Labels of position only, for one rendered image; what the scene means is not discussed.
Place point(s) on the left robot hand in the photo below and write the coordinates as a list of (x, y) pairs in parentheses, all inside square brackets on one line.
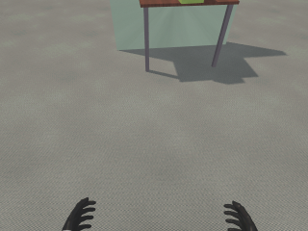
[(74, 219)]

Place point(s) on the right robot hand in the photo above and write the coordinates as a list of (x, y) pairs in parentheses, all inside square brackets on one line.
[(244, 219)]

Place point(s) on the table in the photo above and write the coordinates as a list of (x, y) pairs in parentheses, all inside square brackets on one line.
[(145, 4)]

